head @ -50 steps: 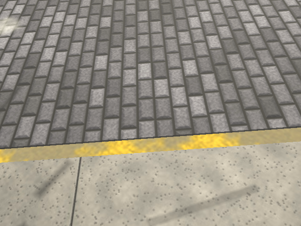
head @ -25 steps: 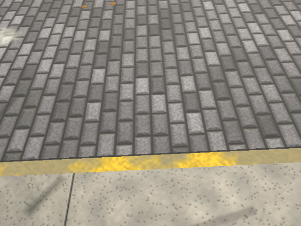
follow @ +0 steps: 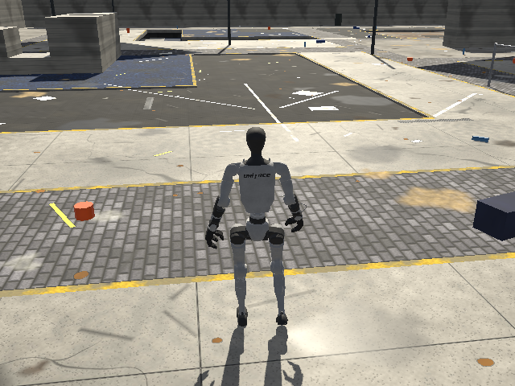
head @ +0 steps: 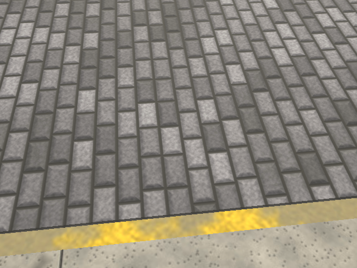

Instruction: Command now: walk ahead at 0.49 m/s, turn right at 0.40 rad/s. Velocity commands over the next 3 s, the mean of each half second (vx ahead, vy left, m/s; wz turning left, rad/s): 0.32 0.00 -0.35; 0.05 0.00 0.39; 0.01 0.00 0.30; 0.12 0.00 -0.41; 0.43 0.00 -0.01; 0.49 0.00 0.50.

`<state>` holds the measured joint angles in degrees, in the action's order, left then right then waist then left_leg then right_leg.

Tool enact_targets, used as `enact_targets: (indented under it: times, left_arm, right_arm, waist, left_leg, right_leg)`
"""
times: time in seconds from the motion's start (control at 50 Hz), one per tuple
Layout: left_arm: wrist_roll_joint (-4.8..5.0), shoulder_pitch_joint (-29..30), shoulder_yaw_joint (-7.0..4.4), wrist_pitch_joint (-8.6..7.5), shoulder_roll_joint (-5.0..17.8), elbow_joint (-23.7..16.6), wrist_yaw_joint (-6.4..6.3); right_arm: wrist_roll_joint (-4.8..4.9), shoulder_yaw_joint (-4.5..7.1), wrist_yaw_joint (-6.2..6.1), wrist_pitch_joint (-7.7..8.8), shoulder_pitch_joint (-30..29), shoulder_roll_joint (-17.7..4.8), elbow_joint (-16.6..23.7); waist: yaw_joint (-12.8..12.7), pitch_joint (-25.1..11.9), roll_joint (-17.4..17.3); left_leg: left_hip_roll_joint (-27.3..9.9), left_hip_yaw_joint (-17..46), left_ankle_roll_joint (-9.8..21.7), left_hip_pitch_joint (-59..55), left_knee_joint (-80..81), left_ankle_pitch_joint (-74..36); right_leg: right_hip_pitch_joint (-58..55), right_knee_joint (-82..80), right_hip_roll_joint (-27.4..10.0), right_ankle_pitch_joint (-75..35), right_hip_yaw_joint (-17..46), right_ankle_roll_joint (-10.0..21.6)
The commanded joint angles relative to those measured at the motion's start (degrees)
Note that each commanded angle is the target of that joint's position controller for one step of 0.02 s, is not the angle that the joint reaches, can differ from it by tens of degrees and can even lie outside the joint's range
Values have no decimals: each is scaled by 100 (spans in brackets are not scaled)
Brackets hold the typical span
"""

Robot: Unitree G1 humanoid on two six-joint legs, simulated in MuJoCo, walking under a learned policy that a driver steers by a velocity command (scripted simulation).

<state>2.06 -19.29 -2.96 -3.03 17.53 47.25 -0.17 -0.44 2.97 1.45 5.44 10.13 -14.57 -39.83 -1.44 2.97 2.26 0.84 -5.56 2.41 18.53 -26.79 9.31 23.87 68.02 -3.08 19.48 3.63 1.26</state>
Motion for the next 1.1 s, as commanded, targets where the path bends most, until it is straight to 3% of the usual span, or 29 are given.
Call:
enact_targets:
  times: [0.02, 0.06, 0.12, 0.2, 0.26, 0.32, 0.34, 0.36, 0.38, 0.4, 0.42, 0.44, 0.46, 0.48, 0.52, 0.54, 0.6, 0.68, 0.8, 0.86, 0.88, 0.9, 0.92, 0.94, 0.96, 0.98, 1.0, 1.02, 1.1]
  left_arm:
    - [9, -265, -146, 75, 307, -336, -13]
    - [-28, -42, -152, 175, 241, -446, -36]
    - [-61, 369, -154, 161, 231, -613, -6]
    - [-151, 1187, -62, 61, 56, -915, 183]
    - [-153, 1520, -72, 74, 80, -1206, 320]
    - [-202, 1212, -207, 124, 347, -1337, 377]
    - [-216, 702, -306, 109, 504, -1247, 356]
    - [-238, 98, -425, 80, 737, -1092, 272]
    - [-319, -295, -491, 95, 1242, -1059, 114]
    - [-453, 145, -328, 52, 1259, -1244, 89]
    - [-387, -18, -226, 91, 707, -1254, 148]
    - [-326, 309, -179, 74, 625, -1156, 186]
    - [-263, 654, -123, 57, 452, -1071, 195]
    - [-270, 981, -64, 43, 270, -1036, 184]
    - [-433, 1332, -73, -14, 262, -953, 150]
    - [-459, 1445, -82, -49, 269, -930, 121]
    - [-388, 1397, -174, -18, 482, -792, -46]
    - [-328, 1369, -224, 148, 532, -667, -222]
    - [-281, 1415, -299, 321, 656, -532, -235]
    - [-107, 1577, -335, 413, 721, -475, -232]
    - [-61, 1336, -319, 437, 576, -349, -220]
    - [-211, 1224, -261, 439, 301, -379, -177]
    - [-360, 1696, -218, 393, 189, -746, -178]
    - [-334, 2093, -271, 367, 389, -814, -193]
    - [-212, 2065, -316, 374, 477, -769, -197]
    - [-205, 1858, -343, 386, 482, -619, -241]
    - [-247, 1785, -373, 399, 567, -552, -281]
    - [-266, 1751, -380, 391, 544, -536, -287]
    - [-186, 1789, -323, 325, 345, -555, -270]
  right_arm:
    - [-22, 175, -16, 193, 92, -477, 97]
    - [-16, 221, -29, 254, 61, -590, -42]
    - [-46, 265, -90, 231, 204, -722, -212]
    - [-24, 295, -198, 95, 209, -945, -290]
    - [79, 346, -262, -70, 429, -1140, -394]
    - [251, 409, -311, -221, 374, -1315, -391]
    - [278, 395, -313, -263, 361, -1294, -416]
    - [255, 322, -295, -272, 413, -1138, -451]
    - [-41, 135, -256, -232, 668, -672, -317]
    - [-37, -80, -123, -189, 1585, -246, -432]
    - [190, 97, -79, -239, 1197, -939, -721]
    - [358, 128, -74, -302, 640, -977, -531]
    - [282, 98, -152, -375, 387, -827, -527]
    - [201, 121, -236, -486, 363, -817, -588]
    - [153, 153, -324, -671, 857, -748, -818]
    - [139, 160, -368, -711, 929, -712, -845]
    - [114, 196, -450, -753, 542, -763, -663]
    - [130, 221, -410, -812, 141, -732, -438]
    - [129, 218, -242, -798, 27, -626, -276]
    - [124, 259, -120, -785, 452, -636, -356]
    - [79, 327, -129, -777, 642, -829, -409]
    - [66, 478, -221, -766, 772, -1406, -366]
    - [-30, 551, -255, -728, 658, -1926, -201]
    - [-181, 504, -200, -593, 712, -1687, -136]
    - [-150, 469, -191, -478, 471, -1562, -116]
    - [-12, 454, -220, -438, 131, -1420, -56]
    - [120, 383, -255, -445, -62, -1198, -5]
    - [148, 339, -294, -464, -93, -1098, 15]
    - [123, 359, -382, -535, 132, -1158, 31]
  waist:
    - [22, -426, -796]
    - [-22, -149, -654]
    - [70, 36, -520]
    - [317, 261, -363]
    - [441, 129, -473]
    - [178, -271, -688]
    - [-131, -558, -630]
    - [-475, -912, -362]
    - [-423, -1622, 730]
    - [204, -2793, 1298]
    - [-351, -3141, 194]
    - [-265, -2154, 195]
    - [-85, -1534, -117]
    - [93, -1120, -7]
    - [402, -957, 305]
    - [439, -933, 369]
    - [275, -884, 345]
    - [112, -712, 368]
    - [76, -724, 389]
    - [403, -835, 436]
    - [437, -750, 161]
    - [294, -669, -1130]
    - [282, -479, -2179]
    - [574, -861, -1418]
    - [394, -795, -1146]
    - [219, -765, -880]
    - [159, -740, -889]
    - [108, -797, -930]
    - [185, -913, -879]
  left_leg:
    - [-1555, 1472, 860, -937, 1849, -103]
    - [-1583, 1054, 890, -749, 2037, -433]
    - [-1543, 536, 888, -992, 2110, -755]
    - [-1366, -349, 720, -1048, 1846, -2121]
    - [-1519, -521, 631, -1586, 1354, -2935]
    - [-1627, -499, 465, -1986, 375, -4192]
    - [-1523, -491, 366, -1943, -348, -4327]
    - [-1204, -617, 134, -1618, -1393, -3811]
    - [-793, -626, -179, -203, -3159, -704]
    - [-74, 370, -463, 1169, -4811, 3380]
    - [-223, 1254, -455, 955, -4949, 3108]
    - [-386, 1140, -423, 1388, -4753, 2881]
    - [-591, 1056, -438, 1438, -4286, 2557]
    - [-708, 1067, -498, 1116, -3905, 2203]
    - [-637, 924, -646, 219, -3646, 1528]
    - [-618, 887, -694, 148, -3466, 1427]
    - [-661, 856, -713, 590, -3144, 1258]
    - [-761, 757, -704, 1019, -2869, 1166]
    - [-585, 305, -508, 574, -1877, 1321]
    - [-326, 2, -179, -242, -456, 484]
    - [-264, 245, 56, -664, 226, -146]
    - [-1270, 1773, 502, -1340, 720, -1741]
    - [-2350, 3371, 1583, -1665, 698, -3259]
    - [-2308, 3291, 1873, -1557, 780, -2948]
    - [-1966, 2789, 1575, -1556, 766, -2670]
    - [-1676, 2439, 1239, -1557, 682, -2420]
    - [-1585, 2301, 1080, -1518, 657, -2473]
    - [-1468, 2186, 1052, -1403, 629, -2715]
    - [-1294, 2188, 1033, -1733, 556, -2734]
  right_leg:
    - [898, 100, -513, -476, 307, -47]
    - [1169, -128, -548, -727, 362, -108]
    - [1632, -864, -514, -1525, 442, -173]
    - [1252, -2397, -352, -2427, -213, -158]
    - [1121, -2949, -207, -2237, -504, -69]
    - [508, -3239, 177, -1376, -709, 218]
    - [-170, -3575, 379, -1443, -717, 375]
    - [-1190, -4178, 516, -2494, -661, 556]
    - [-2926, -3733, -713, -5542, 721, 954]
    - [-4272, -3730, -2325, -6755, 2936, 2286]
    - [-3760, -4085, -2061, -5726, 2489, 2144]
    - [-3133, -4297, -1782, -4886, 1654, 1840]
    - [-2370, -4535, -1482, -3940, 1242, 1516]
    - [-1577, -4805, -1292, -3329, 866, 1339]
    - [-584, -5236, -1058, -2893, 304, 1253]
    - [-505, -5314, -1058, -2824, 143, 1279]
    - [-870, -5412, -1258, -2296, 58, 1358]
    - [-1214, -5623, -1464, -1114, 29, 1356]
    - [-1581, -5285, -1600, -1697, -399, 1255]
    - [-1564, -4595, -1496, -2053, -740, 848]
    - [-1265, -4039, -1220, -1609, -982, 442]
    - [-151, -2603, -606, -331, -1528, -131]
    - [1446, -1347, 310, 1817, -1281, -568]
    - [1561, -449, 311, 1935, -376, -513]
    - [1643, -225, 221, 1412, -146, -415]
    - [1690, -280, 145, 940, -61, -396]
    - [1674, -364, 106, 660, -12, -425]
    - [1461, -289, 164, 421, -27, -467]
    - [1358, -1080, 316, -34, 2, -571]
